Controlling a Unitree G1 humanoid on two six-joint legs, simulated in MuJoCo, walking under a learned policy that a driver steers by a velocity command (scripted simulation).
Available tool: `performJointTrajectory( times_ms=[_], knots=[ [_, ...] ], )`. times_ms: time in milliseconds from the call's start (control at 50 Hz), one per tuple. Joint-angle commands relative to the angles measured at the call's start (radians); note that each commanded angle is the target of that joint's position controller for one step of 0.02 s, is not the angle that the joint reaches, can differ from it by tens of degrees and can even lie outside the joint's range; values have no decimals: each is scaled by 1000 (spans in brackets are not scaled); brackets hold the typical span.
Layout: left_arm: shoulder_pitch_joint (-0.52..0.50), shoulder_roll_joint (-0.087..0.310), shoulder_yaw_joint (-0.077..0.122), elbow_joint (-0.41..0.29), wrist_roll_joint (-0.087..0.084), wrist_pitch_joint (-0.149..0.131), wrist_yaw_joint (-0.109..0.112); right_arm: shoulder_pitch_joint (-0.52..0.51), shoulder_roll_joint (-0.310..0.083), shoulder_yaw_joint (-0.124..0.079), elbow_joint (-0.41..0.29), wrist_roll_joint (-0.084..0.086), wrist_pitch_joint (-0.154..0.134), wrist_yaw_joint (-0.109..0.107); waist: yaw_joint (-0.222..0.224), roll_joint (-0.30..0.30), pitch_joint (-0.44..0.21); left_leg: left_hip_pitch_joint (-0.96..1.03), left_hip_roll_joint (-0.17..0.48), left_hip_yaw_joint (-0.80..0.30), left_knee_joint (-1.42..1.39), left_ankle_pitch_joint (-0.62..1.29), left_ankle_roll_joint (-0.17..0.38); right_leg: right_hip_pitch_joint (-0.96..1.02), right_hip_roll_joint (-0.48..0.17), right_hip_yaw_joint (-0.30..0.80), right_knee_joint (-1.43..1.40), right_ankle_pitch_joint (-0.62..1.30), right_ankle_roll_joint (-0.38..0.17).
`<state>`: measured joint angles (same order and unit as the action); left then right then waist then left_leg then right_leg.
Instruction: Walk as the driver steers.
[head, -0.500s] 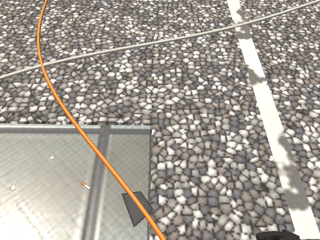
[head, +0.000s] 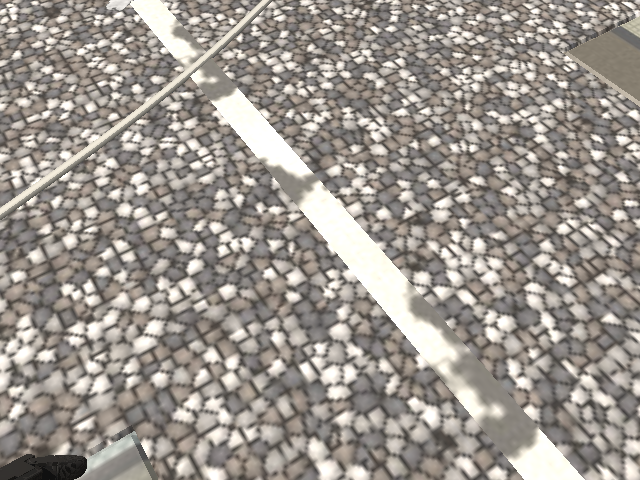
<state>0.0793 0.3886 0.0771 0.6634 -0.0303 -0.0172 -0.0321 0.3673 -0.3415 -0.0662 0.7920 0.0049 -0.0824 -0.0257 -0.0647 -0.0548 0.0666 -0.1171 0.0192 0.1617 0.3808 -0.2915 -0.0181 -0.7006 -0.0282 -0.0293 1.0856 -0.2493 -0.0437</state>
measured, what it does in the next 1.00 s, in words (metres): walks ahead, turning left: right foot, then left foot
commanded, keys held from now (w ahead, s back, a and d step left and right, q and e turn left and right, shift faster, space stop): q+shift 0.86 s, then shift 0.14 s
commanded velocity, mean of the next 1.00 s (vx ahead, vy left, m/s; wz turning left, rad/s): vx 0.11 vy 0.00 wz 0.57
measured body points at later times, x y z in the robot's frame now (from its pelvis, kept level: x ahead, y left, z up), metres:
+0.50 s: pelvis +0.21 +0.04 +0.00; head +0.25 +0.06 +0.44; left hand +0.32 +0.34 -0.11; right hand +0.40 -0.22 -0.10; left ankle +0.25 +0.18 -0.70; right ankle +0.28 -0.08 -0.74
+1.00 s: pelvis +0.26 +0.08 +0.00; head +0.29 +0.12 +0.45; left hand +0.23 +0.41 -0.10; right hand +0.59 -0.03 -0.06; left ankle +0.24 +0.17 -0.74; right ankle +0.38 -0.02 -0.71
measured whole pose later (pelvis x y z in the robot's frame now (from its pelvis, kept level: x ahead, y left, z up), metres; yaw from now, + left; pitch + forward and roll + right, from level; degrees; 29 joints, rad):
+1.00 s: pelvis +0.26 +0.08 +0.00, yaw +38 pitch +3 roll -2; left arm 0.06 0.30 0.08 0.78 0.00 -0.01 0.01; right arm 0.15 -0.33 -0.08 0.53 0.00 0.05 -0.04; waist -0.01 0.01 0.02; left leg -0.36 -0.15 -0.25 0.54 -0.21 0.05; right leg -0.45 0.06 0.13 0.71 -0.31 0.06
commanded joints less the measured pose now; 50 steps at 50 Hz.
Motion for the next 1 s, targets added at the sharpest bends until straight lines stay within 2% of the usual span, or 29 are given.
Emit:
performJointTrajectory(
  times_ms=[20,60,100,120,140,160,180,200,220,240,260,300,320,360,440,500,520,540,560,580,600,620,640,660,680,720,800,880,1000],
  knots=[
    [35,-74,-42,-77,8,-30,-22,-209,-110,-17,-113,19,-38,-16,99,137,-47,-154,162,-60,-138,700,117,244,-5,17,-346,233,24],
    [29,-63,-42,-74,28,-44,-41,-132,-165,-32,-83,30,-52,-8,95,126,-89,-131,185,-78,-118,750,132,399,56,12,-442,326,0],
    [63,-5,-24,-58,46,-52,-35,-112,-197,-38,-60,47,-51,2,142,120,-114,-40,197,-102,-25,883,130,466,82,23,-517,320,-53],
    [131,23,-11,-31,60,-58,-26,-110,-193,-33,-50,53,-43,7,191,107,-152,-15,172,-103,101,895,111,561,80,17,-590,398,-84],
    [173,72,3,-16,80,-59,-9,-78,-167,-20,-41,49,-37,10,217,89,-189,-67,120,-99,275,807,74,695,31,35,-632,634,-114],
    [227,152,10,-15,113,-53,16,-20,-82,13,-63,1,-33,21,198,-134,-325,-307,-3,-89,724,17,6,987,-258,269,-482,1360,-233],
    [227,103,-14,-43,118,-48,17,170,-47,33,-21,26,-23,31,150,-208,-620,-431,-73,-316,999,-456,-23,1176,-502,545,-459,1511,-412],
    [180,89,-6,-69,77,-32,17,95,-177,-4,-26,43,-8,31,173,-69,-593,-434,-19,-361,1023,-422,-30,1042,-429,442,-508,1309,-370],
    [110,64,-11,-60,42,-28,17,4,-168,-12,-61,51,8,25,141,-22,-434,-517,15,-314,960,-367,-41,925,-373,355,-560,1072,-318],
    [71,28,-20,-42,29,-28,20,-23,-126,-6,-58,40,28,8,108,42,-338,-540,51,-270,908,-318,-61,810,-326,300,-607,900,-274],
    [32,-1,-25,-36,28,-26,23,1,-113,-13,-48,35,54,-2,67,21,-270,-502,75,-245,883,-282,-77,682,-295,247,-657,774,-254],
    [-40,1,-16,-35,56,-21,28,55,-73,-16,-50,31,103,-12,8,-60,-209,-383,76,-200,895,-216,-106,443,-277,145,-764,603,-249],
    [-71,-3,-13,-34,61,-22,34,53,-54,-16,-65,29,116,-18,-5,-76,-190,-374,84,-191,863,-189,-110,393,-275,100,-794,538,-244],
    [-93,2,-3,-24,60,-24,50,3,-32,-15,-98,18,127,-20,-1,-59,-178,-378,108,-183,764,-92,-98,375,-279,36,-815,441,-226],
    [-96,19,12,-3,46,-11,77,-86,-27,-16,-147,12,127,11,22,-66,-196,-302,114,-147,542,68,-48,415,-292,-58,-797,310,-185],
    [-76,41,27,21,21,2,70,-115,-54,-32,-177,11,137,34,27,-72,-180,-267,91,-100,412,38,-2,483,-327,-79,-742,263,-139],
    [-84,42,30,28,9,5,67,-98,-52,-37,-176,9,139,38,10,-61,-175,-227,72,-77,329,62,22,491,-324,-98,-696,240,-107],
    [-71,25,29,41,-2,8,63,-71,-58,-46,-166,4,139,36,1,-28,-169,-174,41,-64,252,96,51,481,-296,-124,-619,178,-62],
    [-16,-12,25,68,-3,15,57,-34,-96,-65,-155,-8,135,28,2,82,-128,-119,34,-131,142,224,95,423,-228,-169,-458,44,2],
    [23,-34,22,50,38,25,55,-18,-241,-100,-181,-10,125,12,39,419,-58,-36,250,-497,30,651,205,158,-83,-231,-108,-341,104],
    [-61,-27,20,-6,60,26,61,-30,-283,-95,-217,-39,95,23,32,421,-132,-8,329,-759,-27,583,366,-23,44,-9,112,-448,126],
    [-108,1,26,-13,43,25,67,-31,-257,-95,-219,-41,71,39,1,286,-174,19,316,-722,-61,445,359,-64,41,81,181,-383,99],
    [-113,2,29,-12,29,20,74,-67,-230,-90,-221,-22,58,36,27,228,-154,18,269,-666,-59,372,308,-80,30,113,157,-283,73],
    [-93,10,34,8,37,18,82,-119,-185,-80,-232,3,63,26,55,167,-156,11,234,-615,-39,334,257,-75,10,132,122,-204,67],
    [-87,19,38,11,43,15,87,-162,-157,-70,-247,16,74,12,72,180,-163,-21,212,-581,-28,340,233,-40,6,144,80,-156,69],
    [-76,2,36,20,39,8,78,-172,-131,-62,-273,8,89,-10,80,182,-213,-23,169,-546,-9,405,216,24,38,144,37,-92,81],
    [-101,-36,19,26,28,1,68,-143,-152,-75,-289,14,104,-31,60,164,-227,25,138,-591,10,378,212,43,85,171,-178,-60,112],
    [-86,-19,22,43,22,-1,57,-172,-155,-77,-315,9,120,-31,54,204,-206,-25,118,-646,10,268,204,117,98,183,-298,-42,120],
    [-54,1,21,45,27,-16,36,-193,-127,-54,-326,-5,127,-10,26,223,-206,-53,116,-691,75,413,220,269,65,147,-417,-79,90]
  ],
)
